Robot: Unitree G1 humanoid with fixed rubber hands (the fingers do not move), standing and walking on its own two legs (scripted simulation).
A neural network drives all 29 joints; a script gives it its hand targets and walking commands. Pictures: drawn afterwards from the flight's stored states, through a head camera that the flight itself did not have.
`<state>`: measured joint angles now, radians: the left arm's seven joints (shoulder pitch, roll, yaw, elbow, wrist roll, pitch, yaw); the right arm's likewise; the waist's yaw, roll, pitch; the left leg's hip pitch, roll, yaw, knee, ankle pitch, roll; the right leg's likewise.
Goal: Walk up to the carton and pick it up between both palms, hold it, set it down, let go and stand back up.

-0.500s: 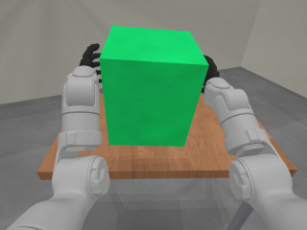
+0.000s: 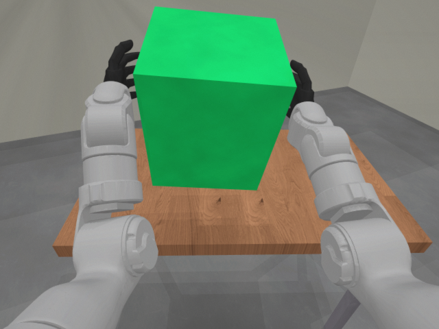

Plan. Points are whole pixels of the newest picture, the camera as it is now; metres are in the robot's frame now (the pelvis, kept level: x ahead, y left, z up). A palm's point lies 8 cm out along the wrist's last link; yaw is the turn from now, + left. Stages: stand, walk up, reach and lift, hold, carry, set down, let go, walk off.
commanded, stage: set down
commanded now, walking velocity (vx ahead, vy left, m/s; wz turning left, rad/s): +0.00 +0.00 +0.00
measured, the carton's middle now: (210, 106) +0.43 +0.03 +0.26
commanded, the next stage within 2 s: none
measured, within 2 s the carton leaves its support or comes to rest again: neither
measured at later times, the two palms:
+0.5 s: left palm (123, 107) +0.41 +0.18 +0.27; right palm (287, 126) +0.40 -0.12 +0.23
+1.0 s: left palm (138, 121) +0.44 +0.17 +0.22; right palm (290, 131) +0.42 -0.14 +0.21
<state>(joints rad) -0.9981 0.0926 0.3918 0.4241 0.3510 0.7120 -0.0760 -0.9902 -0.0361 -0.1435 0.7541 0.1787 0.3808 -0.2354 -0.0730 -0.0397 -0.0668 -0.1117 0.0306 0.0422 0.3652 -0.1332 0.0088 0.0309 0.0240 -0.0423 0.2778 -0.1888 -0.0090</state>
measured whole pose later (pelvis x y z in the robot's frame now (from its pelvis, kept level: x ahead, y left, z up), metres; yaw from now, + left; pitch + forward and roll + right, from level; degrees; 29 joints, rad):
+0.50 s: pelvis +0.01 +0.01 +0.00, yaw +0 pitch -10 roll -1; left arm -0.90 0.09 0.33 0.33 0.36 0.70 -0.08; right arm -0.90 -0.01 -0.11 0.74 0.17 0.25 -0.24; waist -0.07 -0.06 0.07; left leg -0.02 0.02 0.04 0.36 -0.16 0.01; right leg 0.14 0.01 -0.04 0.23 -0.20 0.00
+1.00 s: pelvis +0.03 +0.00 +0.00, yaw +0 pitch -9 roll +0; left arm -0.91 0.09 0.36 0.52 0.36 0.51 -0.09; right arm -0.90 0.02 -0.24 0.79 0.04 0.12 -0.18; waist -0.07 -0.07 0.10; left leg -0.02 0.01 0.04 0.34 -0.16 0.01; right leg 0.12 0.00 -0.04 0.25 -0.22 0.00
